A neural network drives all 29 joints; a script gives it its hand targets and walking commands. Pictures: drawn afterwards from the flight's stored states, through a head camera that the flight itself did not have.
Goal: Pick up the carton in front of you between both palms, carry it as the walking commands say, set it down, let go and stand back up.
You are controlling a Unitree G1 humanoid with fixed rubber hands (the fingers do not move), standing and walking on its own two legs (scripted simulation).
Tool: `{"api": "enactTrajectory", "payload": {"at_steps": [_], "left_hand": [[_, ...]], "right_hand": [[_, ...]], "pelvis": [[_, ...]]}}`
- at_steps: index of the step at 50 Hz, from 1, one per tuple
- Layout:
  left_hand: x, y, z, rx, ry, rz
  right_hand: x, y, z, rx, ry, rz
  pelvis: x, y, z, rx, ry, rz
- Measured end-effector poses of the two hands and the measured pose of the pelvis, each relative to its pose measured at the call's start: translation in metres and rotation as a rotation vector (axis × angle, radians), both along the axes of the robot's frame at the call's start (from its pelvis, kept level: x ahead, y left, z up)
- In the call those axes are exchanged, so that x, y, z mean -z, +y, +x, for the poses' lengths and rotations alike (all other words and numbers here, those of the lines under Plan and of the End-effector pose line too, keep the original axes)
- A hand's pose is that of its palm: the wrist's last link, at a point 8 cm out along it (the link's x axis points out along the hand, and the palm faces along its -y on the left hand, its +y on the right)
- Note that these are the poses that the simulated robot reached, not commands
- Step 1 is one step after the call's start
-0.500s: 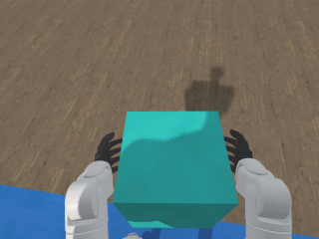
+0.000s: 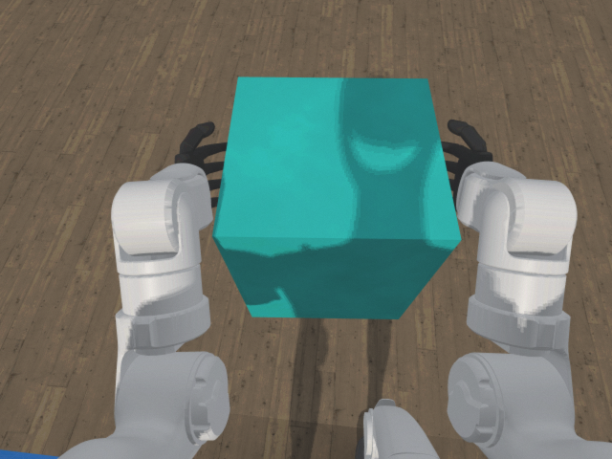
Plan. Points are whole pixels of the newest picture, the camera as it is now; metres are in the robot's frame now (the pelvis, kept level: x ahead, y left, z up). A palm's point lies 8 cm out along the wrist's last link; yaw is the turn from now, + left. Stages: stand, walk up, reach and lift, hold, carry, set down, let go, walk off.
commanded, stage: carry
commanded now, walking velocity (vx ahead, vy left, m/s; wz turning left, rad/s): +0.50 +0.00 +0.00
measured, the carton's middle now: (328, 213) +0.40 -0.01 +0.08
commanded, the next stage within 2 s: none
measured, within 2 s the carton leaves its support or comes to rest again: neither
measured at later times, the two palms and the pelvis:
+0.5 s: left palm (207, 24) +0.71 +0.17 +0.16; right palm (396, 17) +0.74 -0.13 +0.16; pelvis +0.34 -0.01 +0.01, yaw +0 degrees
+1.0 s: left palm out of the picture +1.03 +0.14 +0.21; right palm out of the picture +1.04 -0.15 +0.22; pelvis +0.66 -0.01 +0.05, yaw +1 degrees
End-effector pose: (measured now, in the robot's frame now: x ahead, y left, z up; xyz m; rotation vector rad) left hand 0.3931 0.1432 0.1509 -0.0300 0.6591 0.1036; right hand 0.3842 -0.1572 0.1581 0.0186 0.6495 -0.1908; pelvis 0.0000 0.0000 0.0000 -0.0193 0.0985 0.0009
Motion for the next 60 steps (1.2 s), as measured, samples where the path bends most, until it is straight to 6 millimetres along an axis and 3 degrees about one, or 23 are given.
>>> {"api": "enactTrajectory", "payload": {"at_steps": [4, 8, 12, 15, 21, 27, 30, 36, 41, 47, 54, 60], "left_hand": [[-0.003, -0.003, 0.062, -0.024, -0.003, 0.005], [0.006, -0.009, 0.121, -0.057, 0.007, 0.029], [0.026, -0.007, 0.158, -0.099, 0.082, 0.04], [0.03, 0.0, 0.182, -0.14, 0.092, 0.016], [0.007, 0.016, 0.252, -0.186, -0.024, -0.014], [-0.014, 0.024, 0.357, -0.104, -0.095, -0.017], [-0.015, 0.015, 0.406, -0.018, -0.039, -0.022], [-0.027, -0.008, 0.48, 0.06, 0.051, -0.017], [-0.05, -0.016, 0.539, 0.063, -0.013, -0.028], [-0.067, -0.012, 0.611, 0.009, -0.053, 0.009], [-0.056, 0.019, 0.661, -0.104, 0.084, 0.038], [-0.078, 0.035, 0.723, -0.15, 0.037, 0.021]], "right_hand": [[0.001, -0.003, 0.068, -0.017, -0.003, 0.013], [0.016, -0.009, 0.136, -0.047, 0.007, 0.04], [0.035, -0.006, 0.188, -0.076, 0.081, 0.056], [0.036, 0.002, 0.222, -0.088, 0.092, 0.069], [0.016, 0.018, 0.296, -0.095, -0.022, 0.099], [-0.008, 0.024, 0.378, -0.054, -0.096, 0.045], [-0.009, 0.016, 0.409, -0.015, -0.04, 0.008], [-0.017, -0.003, 0.457, 0.055, 0.047, 0.035], [-0.045, -0.012, 0.517, 0.069, -0.017, 0.04], [-0.062, -0.009, 0.614, -0.01, -0.054, 0.039], [-0.056, 0.023, 0.706, -0.142, 0.084, 0.032], [-0.073, 0.04, 0.775, -0.158, 0.037, 0.055]], "pelvis": [[0.005, -0.009, 0.06, -0.011, 0.005, 0.007], [0.017, -0.022, 0.125, -0.029, -0.005, -0.005], [0.004, -0.03, 0.17, -0.025, 0.001, 0.007], [-0.008, -0.033, 0.202, -0.024, 0.01, 0.024], [-0.017, -0.025, 0.277, -0.013, 0.017, 0.04], [-0.006, 0.001, 0.373, 0.003, -0.005, 0.046], [-0.013, 0.012, 0.411, 0.001, -0.013, 0.044], [-0.043, 0.024, 0.477, 0.009, -0.003, 0.004], [-0.051, 0.02, 0.536, 0.006, -0.001, -0.009], [-0.042, 0.0, 0.622, -0.008, -0.015, -0.017], [-0.065, -0.017, 0.697, -0.017, -0.018, 0.012], [-0.079, -0.014, 0.759, -0.024, -0.005, 0.031]]}}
